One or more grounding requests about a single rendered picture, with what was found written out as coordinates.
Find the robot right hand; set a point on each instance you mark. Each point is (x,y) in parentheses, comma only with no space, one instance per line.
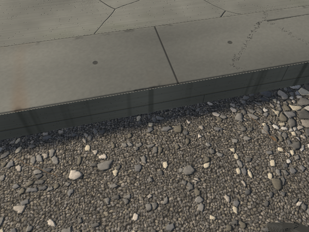
(287,227)

